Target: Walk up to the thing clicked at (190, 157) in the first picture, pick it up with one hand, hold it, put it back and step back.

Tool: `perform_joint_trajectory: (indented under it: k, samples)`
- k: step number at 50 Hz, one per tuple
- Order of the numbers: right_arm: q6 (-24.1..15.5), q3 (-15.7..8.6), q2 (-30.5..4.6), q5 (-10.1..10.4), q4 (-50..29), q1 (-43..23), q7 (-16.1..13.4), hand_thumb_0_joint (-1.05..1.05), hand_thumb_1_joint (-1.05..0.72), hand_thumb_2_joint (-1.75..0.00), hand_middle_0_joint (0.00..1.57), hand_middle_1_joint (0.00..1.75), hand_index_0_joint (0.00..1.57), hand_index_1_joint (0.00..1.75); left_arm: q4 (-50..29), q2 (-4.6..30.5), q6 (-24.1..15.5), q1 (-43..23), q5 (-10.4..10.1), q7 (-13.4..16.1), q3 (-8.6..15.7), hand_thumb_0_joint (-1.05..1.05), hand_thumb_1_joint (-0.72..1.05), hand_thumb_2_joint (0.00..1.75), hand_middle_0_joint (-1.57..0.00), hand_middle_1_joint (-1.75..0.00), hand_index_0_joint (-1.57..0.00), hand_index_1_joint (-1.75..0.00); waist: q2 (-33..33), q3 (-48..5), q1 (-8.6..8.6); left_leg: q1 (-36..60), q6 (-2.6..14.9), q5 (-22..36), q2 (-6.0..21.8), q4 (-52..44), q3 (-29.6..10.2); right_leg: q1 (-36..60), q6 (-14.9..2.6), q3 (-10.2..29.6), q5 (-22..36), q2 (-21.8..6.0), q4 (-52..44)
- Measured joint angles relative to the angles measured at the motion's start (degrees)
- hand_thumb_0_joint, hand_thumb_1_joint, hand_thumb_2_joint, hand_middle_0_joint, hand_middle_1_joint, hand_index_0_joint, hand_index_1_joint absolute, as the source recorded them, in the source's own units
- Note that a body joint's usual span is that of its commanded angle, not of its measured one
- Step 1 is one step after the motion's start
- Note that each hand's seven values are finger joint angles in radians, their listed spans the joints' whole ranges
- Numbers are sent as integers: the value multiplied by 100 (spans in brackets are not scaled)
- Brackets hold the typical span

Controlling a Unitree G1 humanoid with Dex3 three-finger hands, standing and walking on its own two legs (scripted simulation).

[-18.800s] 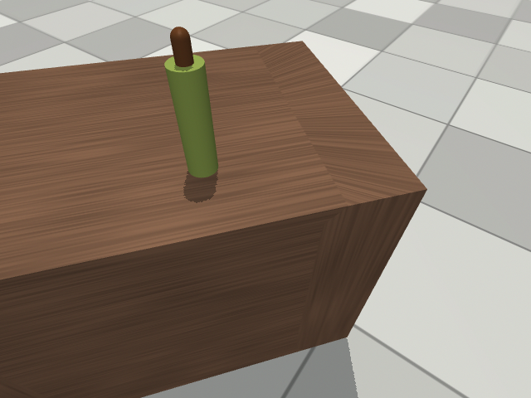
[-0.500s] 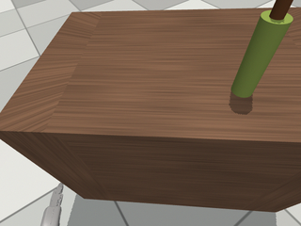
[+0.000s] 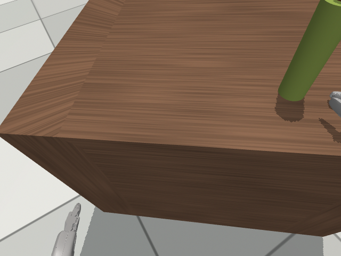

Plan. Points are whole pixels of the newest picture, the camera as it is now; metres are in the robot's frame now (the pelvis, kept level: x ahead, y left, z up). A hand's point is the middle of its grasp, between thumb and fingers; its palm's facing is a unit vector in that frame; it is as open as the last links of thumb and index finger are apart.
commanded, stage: close in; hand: right
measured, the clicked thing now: (318, 43) +0.53 -0.25 +0.19
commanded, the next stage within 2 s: close in 0.50 s
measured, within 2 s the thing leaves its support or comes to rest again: leaves its support in 1.72 s
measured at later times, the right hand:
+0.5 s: hand (316, 95) +0.47 -0.27 +0.11, palm faces +0.25 +0.97 +0.03, open 13.8 cm
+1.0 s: hand (301, 83) +0.49 -0.24 +0.12, palm faces +0.26 +0.97 +0.02, open 10.6 cm
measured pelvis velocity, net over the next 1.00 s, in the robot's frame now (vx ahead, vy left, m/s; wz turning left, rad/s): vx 0.00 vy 0.01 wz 0.01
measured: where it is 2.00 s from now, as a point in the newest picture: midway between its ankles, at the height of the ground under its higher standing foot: outside the picture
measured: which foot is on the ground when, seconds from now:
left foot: down 0.00-1.00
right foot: down 0.00-1.00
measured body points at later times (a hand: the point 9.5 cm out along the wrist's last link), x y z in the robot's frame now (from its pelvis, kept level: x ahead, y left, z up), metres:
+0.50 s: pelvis -0.01 +0.00 -0.01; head +0.07 -0.02 +0.44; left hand +0.14 +0.27 -0.05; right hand +0.45 -0.32 +0.11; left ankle +0.01 +0.15 -0.71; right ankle -0.01 -0.11 -0.71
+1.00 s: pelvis +0.00 +0.01 -0.01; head +0.08 -0.01 +0.43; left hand +0.14 +0.26 -0.05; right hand +0.47 -0.29 +0.12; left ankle +0.01 +0.15 -0.71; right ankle -0.01 -0.11 -0.71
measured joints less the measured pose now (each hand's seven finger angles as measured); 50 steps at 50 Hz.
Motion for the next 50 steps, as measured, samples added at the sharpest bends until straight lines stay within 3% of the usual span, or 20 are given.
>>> perform_joint_trajectory:
  k: [5,8,11,13,24,26,30,32,36,44,47,50]
  samples:
    - [-7,199,94,-5,202,-259,-168,1,-19,-42,47,43,46,42,-180,-12,60,89,-37,-113,32,-1,-36,5,-7,-5,-7,-5,-36,-105,9,-120,10,-87,-2,169,21,-116,10,24,-69,0,147]
    - [109,208,288,-154,-21,-250,-421,1,-14,-36,44,37,42,37,-237,3,221,96,-21,-211,128,-1,-36,6,-8,-6,-7,-5,-83,-165,-9,-187,8,-105,-5,221,6,-173,9,10,-89,-3,191]
    - [65,325,405,-102,157,-422,-603,1,-9,-31,42,32,40,32,-170,54,216,78,-49,-294,295,-1,-37,6,-8,-6,-7,-5,-122,-149,-35,-194,4,-126,8,269,-2,-171,3,3,-101,11,221]
    - [145,316,519,-188,3,-383,-779,1,-7,-27,41,29,39,29,-249,80,383,68,-67,-334,327,-1,-36,6,-7,-6,-7,-5,-140,-158,-25,-245,-1,-127,8,298,-21,-207,-2,-17,-99,10,233]
    - [177,438,772,-338,-31,-540,-1183,0,7,-19,34,21,32,21,-519,-26,544,170,-139,-559,357,-1,-41,5,-7,-6,-7,-5,-90,-157,32,-277,21,-151,-5,400,-70,-180,18,-64,-99,-4,252]
    - [207,355,813,-418,-235,-496,-1286,0,8,-18,33,21,31,21,-610,-42,625,165,-114,-588,343,-1,-42,4,-7,-6,-7,-5,-102,-154,39,-326,23,-148,-16,426,-86,-219,22,-79,-102,-14,274]
    - [189,521,825,-371,-115,-579,-1342,0,11,-17,32,20,30,20,-631,-46,639,221,-146,-619,391,-1,-44,4,-7,-6,-7,-5,-139,-105,26,-331,19,-158,6,446,-74,-224,16,-67,-94,8,276]
    - [234,470,890,-413,-273,-550,-1395,0,14,-16,31,20,29,19,-702,-20,682,209,-137,-612,392,-1,-45,4,-7,-6,-7,-5,-136,-130,32,-357,16,-161,6,460,-89,-238,15,-83,-96,9,276]
    - [241,554,959,-397,-98,-685,-1490,0,17,-15,37,24,36,24,-691,14,671,206,-159,-623,418,-1,-48,5,-7,-5,-6,-6,-127,-126,26,-337,20,-171,16,456,-80,-219,19,-73,-95,18,262]
    - [193,531,919,-553,-71,-875,-1677,0,19,-17,67,39,67,39,-853,-40,732,164,-111,-681,363,-1,-50,6,-6,-5,-5,-5,-100,-141,115,-399,28,-191,2,502,-91,-266,31,-84,-114,4,293]
    - [141,625,855,-519,231,-1072,-1658,0,16,-20,76,44,76,45,-849,-50,673,202,-127,-706,367,-1,-51,6,-6,-5,-5,-5,-110,-113,128,-424,31,-197,6,514,-72,-303,30,-65,-118,8,314]
    - [188,515,857,-605,97,-1096,-1709,0,13,-24,84,50,83,50,-958,-54,742,194,-90,-730,328,-1,-51,6,-6,-5,-5,-5,-117,-123,168,-500,29,-192,-6,534,-87,-373,30,-78,-124,-3,340]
